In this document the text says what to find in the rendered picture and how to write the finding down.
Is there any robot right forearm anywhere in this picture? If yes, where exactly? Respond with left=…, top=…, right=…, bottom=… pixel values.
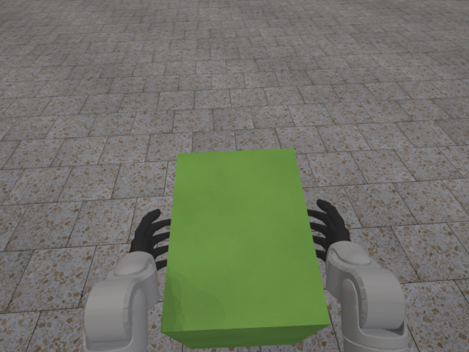
left=325, top=241, right=408, bottom=352

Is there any robot left hand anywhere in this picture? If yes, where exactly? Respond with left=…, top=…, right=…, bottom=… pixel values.
left=129, top=209, right=171, bottom=271

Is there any robot left forearm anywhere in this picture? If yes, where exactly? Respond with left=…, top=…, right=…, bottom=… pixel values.
left=82, top=252, right=160, bottom=352

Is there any robot right hand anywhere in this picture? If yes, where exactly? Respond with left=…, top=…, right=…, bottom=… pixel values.
left=307, top=199, right=351, bottom=262

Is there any carton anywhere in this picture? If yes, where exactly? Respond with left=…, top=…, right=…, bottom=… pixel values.
left=160, top=148, right=330, bottom=349

